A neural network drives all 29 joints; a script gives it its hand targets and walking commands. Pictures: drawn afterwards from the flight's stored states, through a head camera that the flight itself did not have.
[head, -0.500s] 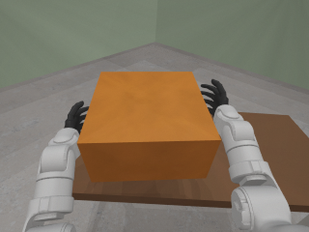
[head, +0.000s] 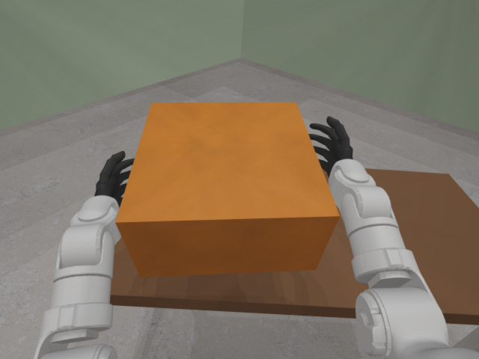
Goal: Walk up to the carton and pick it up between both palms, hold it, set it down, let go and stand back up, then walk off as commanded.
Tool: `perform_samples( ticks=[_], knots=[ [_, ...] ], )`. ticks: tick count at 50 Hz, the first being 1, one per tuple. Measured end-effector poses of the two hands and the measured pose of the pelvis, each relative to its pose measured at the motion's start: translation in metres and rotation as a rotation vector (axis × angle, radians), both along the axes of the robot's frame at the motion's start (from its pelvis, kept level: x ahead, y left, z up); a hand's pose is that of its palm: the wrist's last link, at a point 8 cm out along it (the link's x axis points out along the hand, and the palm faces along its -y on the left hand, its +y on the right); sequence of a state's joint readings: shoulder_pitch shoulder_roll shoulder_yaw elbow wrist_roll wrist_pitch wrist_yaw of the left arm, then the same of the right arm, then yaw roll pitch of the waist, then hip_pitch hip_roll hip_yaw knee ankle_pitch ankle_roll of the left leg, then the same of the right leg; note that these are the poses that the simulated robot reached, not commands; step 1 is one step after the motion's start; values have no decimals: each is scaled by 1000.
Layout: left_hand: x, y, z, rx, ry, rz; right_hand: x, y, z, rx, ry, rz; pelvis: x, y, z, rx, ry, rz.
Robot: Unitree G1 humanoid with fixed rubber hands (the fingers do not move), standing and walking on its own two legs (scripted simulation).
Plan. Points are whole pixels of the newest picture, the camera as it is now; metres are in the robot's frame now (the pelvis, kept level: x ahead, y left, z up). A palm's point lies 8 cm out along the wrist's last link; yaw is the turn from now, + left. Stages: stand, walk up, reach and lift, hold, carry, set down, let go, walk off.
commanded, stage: set down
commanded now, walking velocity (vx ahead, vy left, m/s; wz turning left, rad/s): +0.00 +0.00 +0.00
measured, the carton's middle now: (227, 179) +0.40 +0.01 +0.14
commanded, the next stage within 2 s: none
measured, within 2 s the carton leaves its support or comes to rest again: neither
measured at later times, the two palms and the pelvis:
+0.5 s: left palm (132, 201) +0.38 +0.18 +0.10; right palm (335, 187) +0.40 -0.20 +0.12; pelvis +0.02 +0.00 +0.00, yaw +0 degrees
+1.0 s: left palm (130, 209) +0.37 +0.18 +0.09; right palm (331, 186) +0.42 -0.20 +0.11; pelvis +0.02 -0.01 +0.00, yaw +0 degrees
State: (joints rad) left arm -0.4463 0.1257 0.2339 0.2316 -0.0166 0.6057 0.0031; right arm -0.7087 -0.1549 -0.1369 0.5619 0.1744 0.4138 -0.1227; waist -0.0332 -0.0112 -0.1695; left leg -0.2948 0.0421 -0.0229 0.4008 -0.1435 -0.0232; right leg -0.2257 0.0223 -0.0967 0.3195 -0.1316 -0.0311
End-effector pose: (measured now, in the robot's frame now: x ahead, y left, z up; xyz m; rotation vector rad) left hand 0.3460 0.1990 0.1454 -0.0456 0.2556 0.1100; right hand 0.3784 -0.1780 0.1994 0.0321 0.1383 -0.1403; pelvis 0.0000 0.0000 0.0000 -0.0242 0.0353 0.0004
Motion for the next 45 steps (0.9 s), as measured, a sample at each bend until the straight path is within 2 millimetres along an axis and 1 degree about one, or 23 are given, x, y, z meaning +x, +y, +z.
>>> perform_samples(
  ticks=[4, 7, 12, 17, 21, 25, 29, 40, 45],
  knots=[
    [4, 5, 0, -1, -34, 8, 5, 4, -1, 7, -35, 5, 2, 0, 0, 0, 4, 0],
    [8, 7, -3, 3, -53, 10, 9, 6, -7, 3, -55, 14, 3, 0, 1, 1, 8, 0],
    [18, 4, -14, 11, -49, 5, 16, 0, -31, -8, -51, 11, 8, -1, 1, 2, 18, 1],
    [31, -5, -27, 34, -28, -9, 21, -11, -60, -32, -28, -4, 14, -2, 2, 4, 31, 1],
    [36, -15, -36, 70, -17, -23, 22, -20, -72, -51, -18, -10, 20, -3, 3, 5, 43, 2],
    [37, -20, -41, 85, -14, -25, 23, -25, -75, -56, -19, -9, 23, -4, 3, 6, 51, 2],
    [35, -19, -44, 86, -12, -18, 24, -24, -75, -56, -19, -2, 24, -4, 3, 7, 52, 2],
    [30, -18, -43, 59, -37, 7, 25, -23, -70, -47, -50, 20, 22, -4, 3, 6, 50, 2],
    [28, -19, -47, 37, -33, 31, 30, -24, -76, -41, -49, 51, 23, -5, 3, 8, 51, 2]
  ],
)
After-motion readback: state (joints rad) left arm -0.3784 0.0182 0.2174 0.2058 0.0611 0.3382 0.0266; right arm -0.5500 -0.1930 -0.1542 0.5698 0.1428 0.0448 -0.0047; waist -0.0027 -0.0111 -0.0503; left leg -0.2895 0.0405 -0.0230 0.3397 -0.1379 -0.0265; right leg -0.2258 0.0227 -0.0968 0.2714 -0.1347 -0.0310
